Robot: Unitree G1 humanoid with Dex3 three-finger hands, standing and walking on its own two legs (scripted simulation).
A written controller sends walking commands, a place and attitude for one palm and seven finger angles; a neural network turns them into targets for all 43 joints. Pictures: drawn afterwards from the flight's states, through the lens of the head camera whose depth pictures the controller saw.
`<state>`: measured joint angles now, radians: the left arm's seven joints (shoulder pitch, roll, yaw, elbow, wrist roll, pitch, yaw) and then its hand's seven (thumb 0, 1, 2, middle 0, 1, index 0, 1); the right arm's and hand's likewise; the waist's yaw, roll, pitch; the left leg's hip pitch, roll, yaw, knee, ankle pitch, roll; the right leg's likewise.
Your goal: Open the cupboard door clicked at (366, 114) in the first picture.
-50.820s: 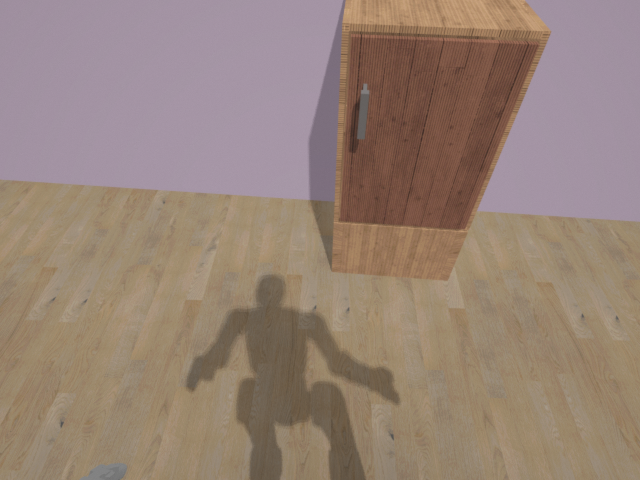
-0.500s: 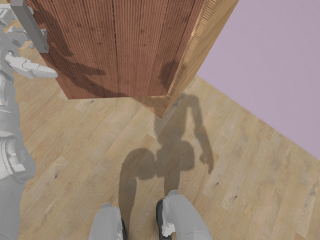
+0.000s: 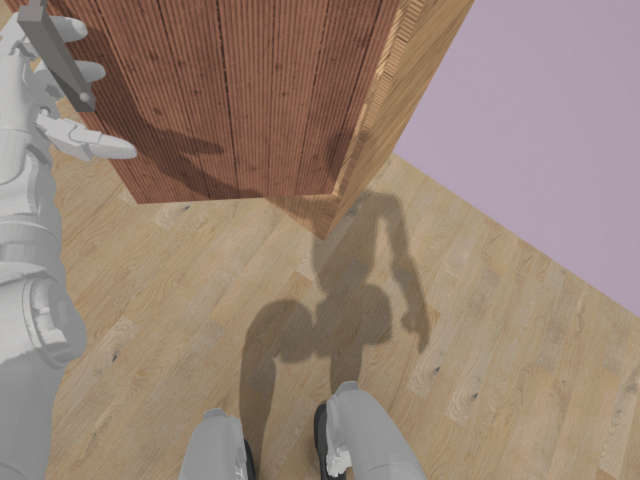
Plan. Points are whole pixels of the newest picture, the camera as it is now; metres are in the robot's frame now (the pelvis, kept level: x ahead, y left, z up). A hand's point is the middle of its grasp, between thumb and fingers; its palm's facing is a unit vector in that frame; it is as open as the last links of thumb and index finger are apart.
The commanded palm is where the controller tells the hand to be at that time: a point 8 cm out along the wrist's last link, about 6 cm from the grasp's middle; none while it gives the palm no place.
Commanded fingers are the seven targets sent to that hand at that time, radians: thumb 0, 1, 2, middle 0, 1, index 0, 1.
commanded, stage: slide the fingers in behind the handle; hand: left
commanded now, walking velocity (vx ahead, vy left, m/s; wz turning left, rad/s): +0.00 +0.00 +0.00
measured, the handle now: (64, 51) +0.60 +0.22 +0.07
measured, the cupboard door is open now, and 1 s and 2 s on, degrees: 43 44 76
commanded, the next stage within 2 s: close the thumb around the handle in 0.22 s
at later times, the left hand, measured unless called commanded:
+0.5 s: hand (88, 94) +0.55 +0.19 +0.06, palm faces +0.01 -1.00 -0.02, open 13.2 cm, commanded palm +0.53 +0.22 +0.06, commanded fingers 0.00 0.06 0.54 -0.34 -1.26 -0.34 -1.26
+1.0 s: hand (86, 98) +0.54 +0.20 +0.06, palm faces +0.01 -1.00 -0.02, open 5.6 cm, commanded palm +0.53 +0.23 +0.06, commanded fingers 0.00 0.90 0.90 -0.40 -1.35 -0.40 -1.35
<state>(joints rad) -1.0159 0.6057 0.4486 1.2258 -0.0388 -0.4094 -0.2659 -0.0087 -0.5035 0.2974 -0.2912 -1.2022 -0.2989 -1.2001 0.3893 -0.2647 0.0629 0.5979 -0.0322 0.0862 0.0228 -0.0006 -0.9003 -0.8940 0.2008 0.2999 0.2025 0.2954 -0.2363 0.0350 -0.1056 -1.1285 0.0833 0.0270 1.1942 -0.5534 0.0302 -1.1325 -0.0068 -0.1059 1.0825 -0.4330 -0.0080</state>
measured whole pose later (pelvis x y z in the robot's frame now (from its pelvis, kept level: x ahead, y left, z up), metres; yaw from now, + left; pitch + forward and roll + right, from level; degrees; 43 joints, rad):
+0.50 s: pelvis +0.00 +0.00 +0.00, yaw +0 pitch +28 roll -4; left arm -1.04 0.60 0.43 1.22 -0.05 -0.39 -0.25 -0.01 -0.37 0.36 -0.31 -1.22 -0.30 -1.21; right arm 0.40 -0.27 0.06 0.61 -0.04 0.08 0.02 0.00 -0.90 -0.89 0.20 0.30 0.20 0.30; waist -0.23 0.04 -0.11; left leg -1.14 0.08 0.02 1.20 -0.55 0.03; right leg -1.15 -0.01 -0.11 1.09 -0.43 -0.01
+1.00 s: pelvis +0.00 +0.00 +0.00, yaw +0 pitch +28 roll -4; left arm -1.01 0.58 0.42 1.22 -0.05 -0.41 -0.25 0.01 0.75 0.83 -0.38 -1.34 -0.37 -1.34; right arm 0.39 -0.27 0.05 0.61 -0.04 0.08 0.02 0.00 -0.90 -0.89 0.20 0.30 0.20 0.30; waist -0.22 0.04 -0.11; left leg -1.12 0.08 0.02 1.19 -0.56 0.03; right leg -1.12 -0.01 -0.11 1.08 -0.44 -0.01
